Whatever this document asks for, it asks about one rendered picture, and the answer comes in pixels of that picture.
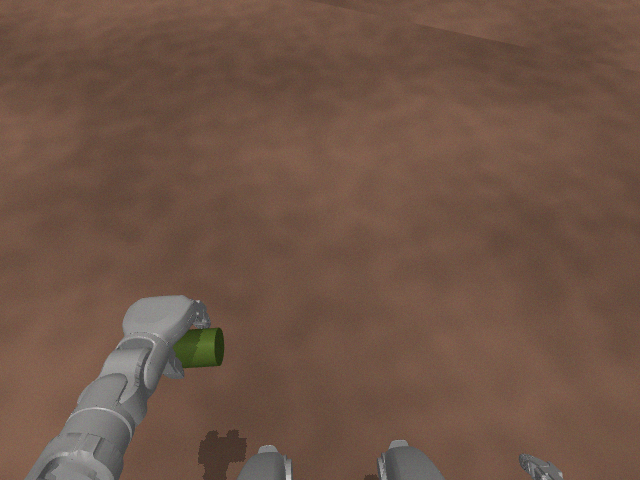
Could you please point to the left robot arm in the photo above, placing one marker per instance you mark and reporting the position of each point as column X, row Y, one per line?
column 96, row 435

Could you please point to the left robot hand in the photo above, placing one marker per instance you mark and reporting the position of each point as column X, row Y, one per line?
column 168, row 318

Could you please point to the right robot hand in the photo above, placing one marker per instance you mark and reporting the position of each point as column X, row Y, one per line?
column 539, row 469

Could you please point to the can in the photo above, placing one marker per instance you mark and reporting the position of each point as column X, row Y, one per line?
column 200, row 348

